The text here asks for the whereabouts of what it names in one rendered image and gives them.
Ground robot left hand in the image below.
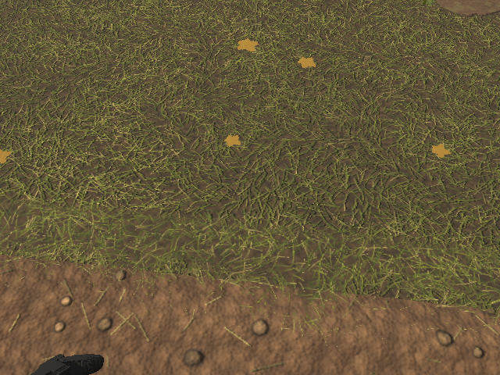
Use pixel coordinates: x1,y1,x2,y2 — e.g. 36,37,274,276
31,354,104,375

